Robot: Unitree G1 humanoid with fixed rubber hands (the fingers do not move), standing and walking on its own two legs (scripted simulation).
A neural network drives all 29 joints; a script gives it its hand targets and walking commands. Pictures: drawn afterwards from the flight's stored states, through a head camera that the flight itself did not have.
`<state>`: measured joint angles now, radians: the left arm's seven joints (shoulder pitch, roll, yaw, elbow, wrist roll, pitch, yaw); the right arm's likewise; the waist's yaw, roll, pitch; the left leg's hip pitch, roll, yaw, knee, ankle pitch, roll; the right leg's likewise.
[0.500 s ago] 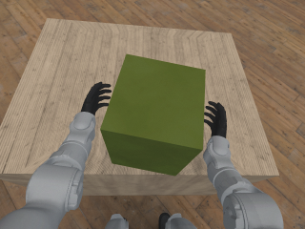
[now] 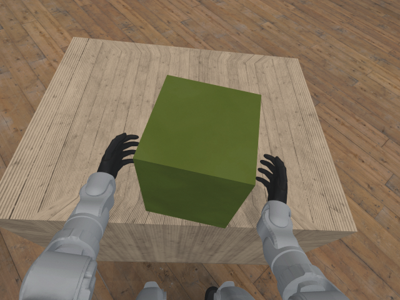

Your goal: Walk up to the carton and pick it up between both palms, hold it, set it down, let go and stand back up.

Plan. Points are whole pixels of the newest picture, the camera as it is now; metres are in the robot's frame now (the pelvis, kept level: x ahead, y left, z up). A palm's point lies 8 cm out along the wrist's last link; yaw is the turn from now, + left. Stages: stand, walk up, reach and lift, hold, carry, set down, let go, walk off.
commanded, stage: set down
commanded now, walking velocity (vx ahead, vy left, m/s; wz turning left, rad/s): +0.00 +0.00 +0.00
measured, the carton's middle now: (198, 158) +0.42 +0.00 -0.01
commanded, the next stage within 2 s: none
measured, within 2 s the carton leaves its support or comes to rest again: neither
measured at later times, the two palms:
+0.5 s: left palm (87, 194) +0.34 +0.22 -0.01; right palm (279, 216) +0.28 -0.16 +0.00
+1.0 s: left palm (72, 226) +0.27 +0.23 +0.01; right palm (296, 245) +0.23 -0.18 +0.01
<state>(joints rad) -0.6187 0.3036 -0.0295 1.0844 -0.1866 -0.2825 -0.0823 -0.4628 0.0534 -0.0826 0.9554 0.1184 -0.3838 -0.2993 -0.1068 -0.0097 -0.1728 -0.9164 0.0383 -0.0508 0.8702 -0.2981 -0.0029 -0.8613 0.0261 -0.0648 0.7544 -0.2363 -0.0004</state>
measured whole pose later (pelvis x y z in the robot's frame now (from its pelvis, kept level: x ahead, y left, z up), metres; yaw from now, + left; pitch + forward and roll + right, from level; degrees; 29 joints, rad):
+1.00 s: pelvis +0.06 -0.01 +0.04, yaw +0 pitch +2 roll -3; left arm 0.17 0.34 0.01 0.41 -0.16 -0.29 -0.18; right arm 0.27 0.04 0.08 0.56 0.12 -0.61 -0.27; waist -0.01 -0.02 0.08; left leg -0.31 0.06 -0.03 0.59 -0.32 -0.02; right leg -0.26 0.05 -0.03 0.46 -0.23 -0.01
